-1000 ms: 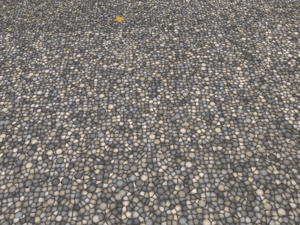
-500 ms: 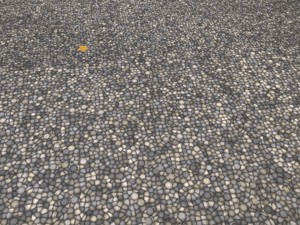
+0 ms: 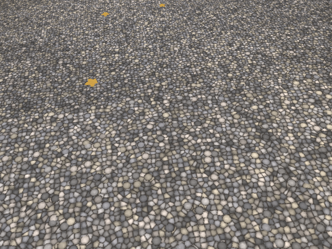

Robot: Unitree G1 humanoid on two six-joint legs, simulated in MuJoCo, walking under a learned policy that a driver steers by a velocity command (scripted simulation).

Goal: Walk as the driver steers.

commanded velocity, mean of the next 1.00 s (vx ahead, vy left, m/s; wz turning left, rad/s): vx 0.50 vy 0.00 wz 0.27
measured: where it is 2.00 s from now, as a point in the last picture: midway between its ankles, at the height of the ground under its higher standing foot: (129, 147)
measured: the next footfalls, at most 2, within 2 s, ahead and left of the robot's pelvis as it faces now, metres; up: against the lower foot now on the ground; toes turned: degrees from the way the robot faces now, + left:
left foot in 0.36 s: +0.34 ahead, +0.12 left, +0.00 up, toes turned +10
right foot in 0.90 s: +0.69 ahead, +0.03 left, +0.00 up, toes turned +17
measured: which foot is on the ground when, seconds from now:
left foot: up 0.00-0.34, down 0.36-0.90, up 0.92-1.00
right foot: down 0.00-0.38, up 0.40-0.88, down 0.90-1.00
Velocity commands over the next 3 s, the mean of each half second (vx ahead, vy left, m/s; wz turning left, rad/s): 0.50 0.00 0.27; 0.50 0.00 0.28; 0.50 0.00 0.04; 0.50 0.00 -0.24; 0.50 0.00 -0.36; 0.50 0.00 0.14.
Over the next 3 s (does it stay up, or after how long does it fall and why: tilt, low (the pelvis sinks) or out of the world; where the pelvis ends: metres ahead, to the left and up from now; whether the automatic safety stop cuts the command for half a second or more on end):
stays up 1.60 0.35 -0.18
